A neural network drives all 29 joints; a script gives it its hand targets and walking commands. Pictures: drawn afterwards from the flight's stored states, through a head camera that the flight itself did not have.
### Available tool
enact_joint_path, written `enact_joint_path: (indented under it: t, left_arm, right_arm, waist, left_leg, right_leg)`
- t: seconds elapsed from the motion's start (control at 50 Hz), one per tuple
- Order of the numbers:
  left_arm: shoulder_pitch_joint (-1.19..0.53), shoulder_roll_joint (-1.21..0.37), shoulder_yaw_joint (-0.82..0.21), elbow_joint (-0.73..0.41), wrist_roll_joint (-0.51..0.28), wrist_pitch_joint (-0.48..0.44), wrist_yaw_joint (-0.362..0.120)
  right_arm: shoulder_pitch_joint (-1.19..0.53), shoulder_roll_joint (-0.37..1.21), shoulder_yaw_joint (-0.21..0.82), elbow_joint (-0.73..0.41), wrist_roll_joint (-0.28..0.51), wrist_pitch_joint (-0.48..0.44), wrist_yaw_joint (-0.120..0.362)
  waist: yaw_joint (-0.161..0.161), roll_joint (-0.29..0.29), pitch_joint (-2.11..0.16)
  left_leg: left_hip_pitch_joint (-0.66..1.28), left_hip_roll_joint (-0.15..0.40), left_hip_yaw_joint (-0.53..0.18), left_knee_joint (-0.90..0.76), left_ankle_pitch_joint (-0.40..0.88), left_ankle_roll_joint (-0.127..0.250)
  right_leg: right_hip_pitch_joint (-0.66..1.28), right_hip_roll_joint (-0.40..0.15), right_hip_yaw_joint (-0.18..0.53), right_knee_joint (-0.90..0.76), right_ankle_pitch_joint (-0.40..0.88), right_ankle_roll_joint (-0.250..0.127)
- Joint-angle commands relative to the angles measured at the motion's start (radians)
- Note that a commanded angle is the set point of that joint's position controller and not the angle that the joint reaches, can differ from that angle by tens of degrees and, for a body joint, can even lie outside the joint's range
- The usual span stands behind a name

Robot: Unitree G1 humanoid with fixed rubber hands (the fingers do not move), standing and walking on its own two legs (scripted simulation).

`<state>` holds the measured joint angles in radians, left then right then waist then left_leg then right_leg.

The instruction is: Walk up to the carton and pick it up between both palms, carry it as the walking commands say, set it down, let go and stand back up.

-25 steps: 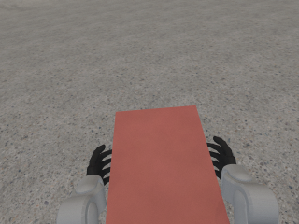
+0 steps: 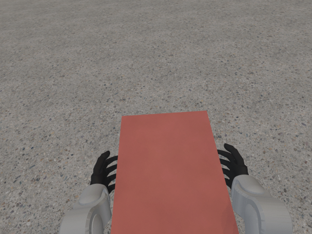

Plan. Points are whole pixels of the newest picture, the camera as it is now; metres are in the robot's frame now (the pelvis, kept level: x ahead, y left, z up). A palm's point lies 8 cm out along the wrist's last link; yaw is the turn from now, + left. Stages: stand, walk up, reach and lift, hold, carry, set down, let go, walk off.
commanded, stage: carry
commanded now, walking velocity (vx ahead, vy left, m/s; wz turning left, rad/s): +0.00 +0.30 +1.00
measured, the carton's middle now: (168, 185) +0.26 -0.01 +0.02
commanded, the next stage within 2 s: none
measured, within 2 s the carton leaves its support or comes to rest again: neither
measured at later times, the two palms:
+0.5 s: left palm out of the picture +0.14 +0.44 +0.08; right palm (91, 179) +0.27 +0.17 +0.07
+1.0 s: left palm out of the picture -0.13 +0.67 +0.05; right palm out of the picture +0.11 +0.51 +0.05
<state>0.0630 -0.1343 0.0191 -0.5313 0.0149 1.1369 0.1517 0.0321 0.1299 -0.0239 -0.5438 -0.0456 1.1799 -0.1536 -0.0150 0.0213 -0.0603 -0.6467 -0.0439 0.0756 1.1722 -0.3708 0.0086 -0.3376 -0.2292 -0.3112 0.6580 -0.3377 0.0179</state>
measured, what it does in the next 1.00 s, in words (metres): steps to the left, turning left: left foot, then right foot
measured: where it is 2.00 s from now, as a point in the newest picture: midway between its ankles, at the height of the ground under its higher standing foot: outside the picture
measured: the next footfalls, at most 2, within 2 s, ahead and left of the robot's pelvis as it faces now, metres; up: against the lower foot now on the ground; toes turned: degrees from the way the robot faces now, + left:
left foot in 0.20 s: +0.07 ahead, +0.28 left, +0.00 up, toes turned +18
right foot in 0.48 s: +0.08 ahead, +0.16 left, +0.00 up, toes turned +14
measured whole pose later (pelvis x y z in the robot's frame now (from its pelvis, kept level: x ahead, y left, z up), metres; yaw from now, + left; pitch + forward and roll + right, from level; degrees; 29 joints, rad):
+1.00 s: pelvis -0.16 +0.39 -0.02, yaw +55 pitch +4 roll +1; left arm 0.00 -0.13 0.04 -0.52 0.04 1.16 0.15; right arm -0.06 0.13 -0.05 -0.48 -0.03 1.18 -0.15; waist -0.02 -0.04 0.02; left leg -0.54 -0.06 0.04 0.71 -0.24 0.06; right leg -0.56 -0.18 -0.13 1.16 -0.58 0.15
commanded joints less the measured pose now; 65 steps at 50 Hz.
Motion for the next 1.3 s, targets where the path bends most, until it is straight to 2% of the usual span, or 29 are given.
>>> enact_joint_path:
  t: [0.0, 0.16, 0.18, 0.2, 0.22, 0.24, 0.3, 0.38, 0.44, 0.46, 0.48, 0.5, 0.52, 0.56, 0.62, 0.78, 0.8, 0.82, 0.84, 0.86, 0.94, 1.06, 1.08, 1.1, 1.12, 1.14, 1.18, 1.22, 1.28]
  left_arm:
    - [-0.369, -0.772, -0.572, -0.093, -0.237, -0.004, -0.135]
    - [-0.382, -0.677, -0.575, -0.095, -0.233, 0.047, -0.112]
    - [-0.374, -0.668, -0.569, -0.093, -0.220, 0.058, -0.109]
    - [-0.363, -0.651, -0.561, -0.080, -0.199, 0.068, -0.109]
    - [-0.357, -0.674, -0.591, -0.077, -0.206, 0.069, -0.111]
    - [-0.391, -0.740, -0.623, -0.066, -0.225, 0.056, -0.119]
    - [-0.477, -0.885, -0.671, -0.120, -0.277, 0.015, -0.134]
    - [-0.427, -0.896, -0.638, -0.145, -0.271, -0.023, -0.135]
    - [-0.358, -0.838, -0.593, -0.104, -0.243, -0.013, -0.136]
    - [-0.325, -0.828, -0.578, -0.087, -0.231, -0.008, -0.136]
    - [-0.328, -0.826, -0.566, -0.068, -0.223, -0.006, -0.134]
    - [-0.274, -0.803, -0.540, -0.025, -0.208, -0.004, -0.128]
    - [-0.305, -0.792, -0.548, -0.065, -0.227, -0.003, -0.129]
    - [-0.368, -0.778, -0.554, -0.084, -0.237, 0.006, -0.138]
    - [-0.393, -0.744, -0.563, -0.097, -0.252, 0.019, -0.140]
    - [-0.400, -0.694, -0.568, -0.099, -0.249, 0.046, -0.121]
    - [-0.401, -0.691, -0.564, -0.096, -0.238, 0.054, -0.116]
    - [-0.391, -0.662, -0.546, -0.086, -0.211, 0.065, -0.114]
    - [-0.334, -0.589, -0.513, -0.098, -0.188, 0.085, -0.119]
    - [-0.374, -0.697, -0.578, -0.071, -0.213, 0.061, -0.121]
    - [-0.492, -0.921, -0.677, -0.148, -0.295, -0.004, -0.135]
    - [-0.385, -0.850, -0.604, -0.131, -0.264, -0.024, -0.136]
    - [-0.358, -0.840, -0.587, -0.112, -0.255, -0.018, -0.137]
    - [-0.362, -0.829, -0.570, -0.092, -0.244, -0.015, -0.138]
    - [-0.294, -0.829, -0.542, -0.041, -0.227, -0.013, -0.135]
    - [-0.308, -0.805, -0.556, -0.085, -0.249, -0.010, -0.137]
    - [-0.365, -0.786, -0.565, -0.092, -0.255, 0.000, -0.144]
    - [-0.396, -0.766, -0.569, -0.109, -0.265, 0.008, -0.144]
    - [-0.363, -0.724, -0.557, -0.102, -0.269, 0.021, -0.137]
  right_arm:
    - [-0.371, 0.789, 0.642, -0.089, 0.278, -0.015, 0.138]
    - [-0.350, 0.734, 0.583, -0.032, 0.248, 0.038, 0.107]
    - [-0.313, 0.723, 0.570, 0.000, 0.247, 0.044, 0.108]
    - [-0.318, 0.707, 0.551, 0.019, 0.247, 0.046, 0.112]
    - [-0.333, 0.708, 0.535, 0.001, 0.248, 0.037, 0.118]
    - [-0.370, 0.765, 0.555, -0.031, 0.268, 0.024, 0.126]
    - [-0.418, 0.886, 0.592, -0.069, 0.297, -0.018, 0.161]
    - [-0.403, 0.888, 0.644, -0.128, 0.315, -0.047, 0.169]
    - [-0.385, 0.834, 0.658, -0.147, 0.307, -0.036, 0.158]
    - [-0.397, 0.822, 0.659, -0.149, 0.307, -0.028, 0.153]
    - [-0.397, 0.816, 0.667, -0.150, 0.306, -0.014, 0.153]
    - [-0.453, 0.775, 0.676, -0.170, 0.296, 0.003, 0.148]
    - [-0.436, 0.783, 0.657, -0.132, 0.297, 0.000, 0.146]
    - [-0.409, 0.787, 0.648, -0.094, 0.293, 0.004, 0.145]
    - [-0.401, 0.790, 0.632, -0.072, 0.270, 0.009, 0.129]
    - [-0.410, 0.760, 0.601, -0.069, 0.260, 0.041, 0.104]
    - [-0.376, 0.746, 0.588, -0.039, 0.261, 0.046, 0.107]
    - [-0.345, 0.733, 0.565, 0.002, 0.264, 0.049, 0.115]
    - [-0.324, 0.667, 0.504, 0.033, 0.246, 0.055, 0.124]
    - [-0.384, 0.739, 0.535, -0.023, 0.263, 0.032, 0.125]
    - [-0.442, 0.915, 0.581, -0.073, 0.315, -0.029, 0.168]
    - [-0.395, 0.859, 0.630, -0.118, 0.304, -0.044, 0.156]
    - [-0.405, 0.842, 0.633, -0.122, 0.301, -0.037, 0.150]
    - [-0.400, 0.846, 0.640, -0.117, 0.301, -0.023, 0.147]
    - [-0.466, 0.800, 0.660, -0.163, 0.298, -0.008, 0.148]
    - [-0.416, 0.807, 0.635, -0.107, 0.293, -0.010, 0.140]
    - [-0.408, 0.799, 0.627, -0.090, 0.296, -0.011, 0.137]
    - [-0.398, 0.799, 0.618, -0.069, 0.288, -0.006, 0.133]
    - [-0.378, 0.785, 0.619, -0.063, 0.271, 0.007, 0.107]
  waist:
    - [0.016, -0.203, -0.124]
    - [0.000, -0.303, -0.188]
    - [-0.023, -0.148, -0.258]
    - [-0.010, 0.164, -0.203]
    - [-0.018, 0.416, -0.215]
    - [-0.014, 0.337, -0.237]
    - [-0.004, 0.190, -0.317]
    - [-0.001, 0.138, -0.361]
    - [0.004, 0.123, -0.338]
    - [0.033, 0.061, -0.309]
    - [0.050, -0.369, -0.292]
    - [0.032, -0.438, -0.207]
    - [0.020, -0.204, -0.176]
    - [0.013, -0.072, -0.138]
    - [0.008, -0.220, -0.087]
    - [0.001, -0.364, -0.169]
    - [-0.019, -0.248, -0.231]
    - [-0.032, 0.006, -0.234]
    - [-0.006, 0.374, -0.192]
    - [-0.014, 0.399, -0.234]
    - [-0.002, 0.229, -0.368]
    - [0.003, 0.156, -0.359]
    - [0.028, 0.107, -0.333]
    - [0.040, -0.288, -0.304]
    - [0.029, -0.519, -0.216]
    - [0.016, -0.223, -0.198]
    - [0.008, -0.061, -0.163]
    - [0.002, -0.159, -0.113]
    - [0.003, -0.297, -0.097]
  left_leg:
    - [-0.033, 0.100, -0.030, -0.065, 0.047, -0.029]
    - [0.270, 0.035, 0.145, -0.561, 0.037, 0.016]
    - [0.438, 0.019, 0.067, -0.654, 0.108, 0.064]
    - [0.539, 0.200, -0.227, -0.746, 0.521, 0.132]
    - [0.624, 0.335, -0.526, -0.733, 0.965, 0.255]
    - [0.635, 0.309, -0.454, -0.661, 1.221, 0.269]
    - [0.546, 0.185, -0.240, -0.598, 1.000, 0.190]
    - [0.411, 0.182, -0.339, -0.686, 0.738, 0.174]
    - [0.273, 0.143, -0.375, -0.766, 0.638, 0.084]
    - [0.098, 0.074, -0.297, -0.709, 0.517, -0.004]
    - [-0.092, -0.030, -0.138, -0.249, 0.033, -0.058]
    - [-0.172, 0.013, -0.091, 0.060, -0.191, -0.048]
    - [-0.141, 0.077, -0.154, 0.201, -0.136, -0.020]
    - [-0.096, 0.102, -0.135, 0.185, 0.000, -0.027]
    - [-0.038, 0.077, -0.001, -0.028, 0.043, -0.068]
    - [0.222, 0.068, 0.133, -0.515, 0.042, -0.015]
    - [0.354, 0.047, 0.089, -0.596, 0.041, 0.016]
    - [0.498, 0.092, -0.060, -0.723, 0.246, 0.075]
    - [0.603, 0.346, -0.455, -0.724, 0.769, 0.179]
    - [0.607, 0.334, -0.533, -0.678, 1.161, 0.251]
    - [0.526, 0.191, -0.244, -0.592, 0.947, 0.144]
    - [0.280, 0.157, -0.385, -0.774, 0.601, 0.068]
    - [0.129, 0.097, -0.321, -0.742, 0.513, -0.016]
    - [-0.060, -0.029, -0.127, -0.336, 0.157, -0.072]
    - [-0.173, -0.005, -0.076, 0.093, -0.168, -0.055]
    - [-0.163, 0.080, -0.157, 0.238, -0.114, -0.025]
    - [-0.109, 0.103, -0.157, 0.215, 0.002, -0.037]
    - [-0.102, 0.075, -0.043, 0.037, 0.054, -0.069]
    - [0.013, 0.072, 0.056, -0.195, 0.058, -0.072]
  right_leg:
    - [0.216, -0.242, 0.112, -0.215, 0.563, -0.021]
    - [0.211, -0.271, -0.064, 0.014, 0.531, 0.059]
    - [0.107, -0.217, -0.064, 0.213, 0.346, 0.094]
    - [-0.187, -0.090, -0.044, 0.438, -0.315, 0.135]
    - [-0.452, 0.069, 0.049, 0.602, -0.581, 0.186]
    - [-0.444, 0.056, 0.186, 0.680, -0.543, 0.170]
    - [-0.309, 0.055, 0.203, 0.562, -0.243, 0.149]
    - [-0.093, 0.109, 0.209, 0.321, -0.146, 0.085]
    - [0.148, 0.141, 0.183, -0.005, -0.064, 0.042]
    - [0.366, 0.077, 0.199, -0.245, 0.057, 0.013]
    - [0.452, -0.343, 0.547, -0.415, 0.152, -0.113]
    - [0.303, -0.546, 0.666, -0.412, 0.367, -0.218]
    - [0.260, -0.474, 0.536, -0.358, 0.504, -0.193]
    - [0.230, -0.326, 0.268, -0.262, 0.522, -0.069]
    - [0.224, -0.235, 0.107, -0.234, 0.627, -0.011]
    - [0.231, -0.315, -0.038, -0.071, 0.484, 0.053]
    - [0.171, -0.277, -0.059, 0.095, 0.400, 0.080]
    - [-0.022, -0.190, -0.039, 0.324, -0.048, 0.113]
    - [-0.431, -0.004, -0.043, 0.544, -0.560, 0.182]
    - [-0.438, 0.059, 0.160, 0.650, -0.596, 0.168]
    - [-0.265, 0.061, 0.212, 0.558, -0.212, 0.136]
    - [0.144, 0.141, 0.183, 0.015, -0.102, 0.036]
    - [0.339, 0.088, 0.190, -0.218, -0.012, 0.011]
    - [0.467, -0.259, 0.461, -0.438, 0.110, -0.085]
    - [0.287, -0.594, 0.710, -0.441, 0.385, -0.231]
    - [0.276, -0.493, 0.561, -0.367, 0.574, -0.197]
    - [0.248, -0.342, 0.285, -0.237, 0.639, -0.080]
    - [0.277, -0.237, 0.146, -0.199, 0.722, -0.024]
    - [0.249, -0.224, 0.026, -0.207, 0.795, -0.001]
